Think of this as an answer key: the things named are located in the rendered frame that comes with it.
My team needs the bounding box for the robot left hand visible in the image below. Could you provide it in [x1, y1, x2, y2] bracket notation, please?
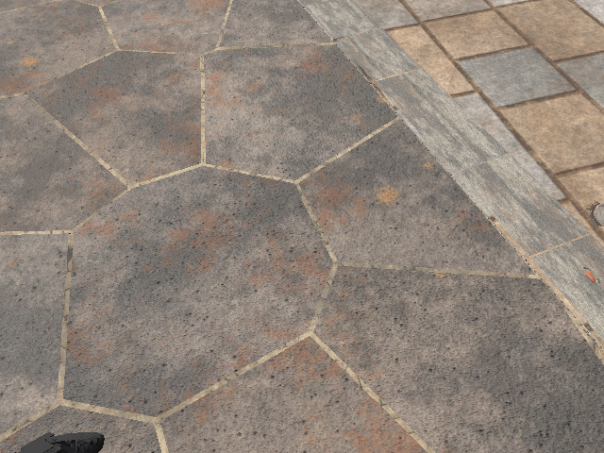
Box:
[18, 432, 105, 453]

